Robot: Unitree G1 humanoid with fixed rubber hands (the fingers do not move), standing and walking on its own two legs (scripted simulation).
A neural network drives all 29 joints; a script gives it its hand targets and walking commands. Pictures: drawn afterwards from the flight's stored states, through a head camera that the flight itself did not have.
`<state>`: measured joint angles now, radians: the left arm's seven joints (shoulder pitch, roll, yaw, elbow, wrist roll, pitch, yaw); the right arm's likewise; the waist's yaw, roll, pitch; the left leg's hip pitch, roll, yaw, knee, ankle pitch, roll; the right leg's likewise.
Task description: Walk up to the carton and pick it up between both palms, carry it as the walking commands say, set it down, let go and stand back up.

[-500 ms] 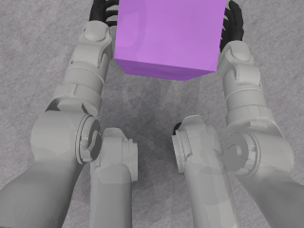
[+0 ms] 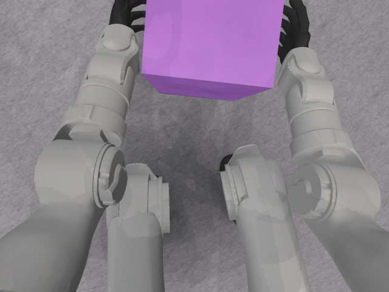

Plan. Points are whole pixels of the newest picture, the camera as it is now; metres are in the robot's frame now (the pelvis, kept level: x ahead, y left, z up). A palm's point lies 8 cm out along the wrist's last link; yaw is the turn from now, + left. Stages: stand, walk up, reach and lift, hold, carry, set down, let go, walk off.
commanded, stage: set down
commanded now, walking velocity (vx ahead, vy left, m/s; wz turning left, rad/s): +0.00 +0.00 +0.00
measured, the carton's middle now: (204, 54) +0.50 -0.06 -0.23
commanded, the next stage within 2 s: let go in 1.96 s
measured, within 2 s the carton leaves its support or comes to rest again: rests again in 0.04 s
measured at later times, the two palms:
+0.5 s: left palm (105, 28) +0.54 +0.11 -0.17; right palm (303, 51) +0.48 -0.23 -0.17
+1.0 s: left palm out of the picture +0.56 +0.11 -0.08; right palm (349, 30) +0.48 -0.24 -0.08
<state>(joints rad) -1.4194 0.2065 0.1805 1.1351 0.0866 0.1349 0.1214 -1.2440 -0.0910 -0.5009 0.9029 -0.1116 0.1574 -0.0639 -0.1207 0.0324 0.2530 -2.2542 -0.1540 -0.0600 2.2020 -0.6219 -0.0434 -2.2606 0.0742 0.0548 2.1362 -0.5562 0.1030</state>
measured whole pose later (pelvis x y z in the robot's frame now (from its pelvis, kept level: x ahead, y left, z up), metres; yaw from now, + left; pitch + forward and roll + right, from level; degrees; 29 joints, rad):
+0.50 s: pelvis -0.01 +0.00 +0.01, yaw +0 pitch +39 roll -3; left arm -1.45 0.35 -0.02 1.16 -0.13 0.06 0.11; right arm -1.30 -0.22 -0.33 1.09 0.09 -0.01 -0.12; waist -0.11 0.01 0.29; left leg -2.26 -0.12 -0.06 2.16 -0.59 -0.04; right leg -2.27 0.05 0.03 2.09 -0.51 0.07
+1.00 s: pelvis +0.00 -0.01 +0.05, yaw -1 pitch +42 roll -2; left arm -1.33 0.34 0.04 1.01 -0.10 0.14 0.11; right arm -1.13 -0.20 -0.30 0.84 0.11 0.10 -0.13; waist -0.11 0.02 0.12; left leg -2.16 -0.08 -0.04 2.04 -0.61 -0.03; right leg -2.19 0.06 0.04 1.98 -0.52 0.06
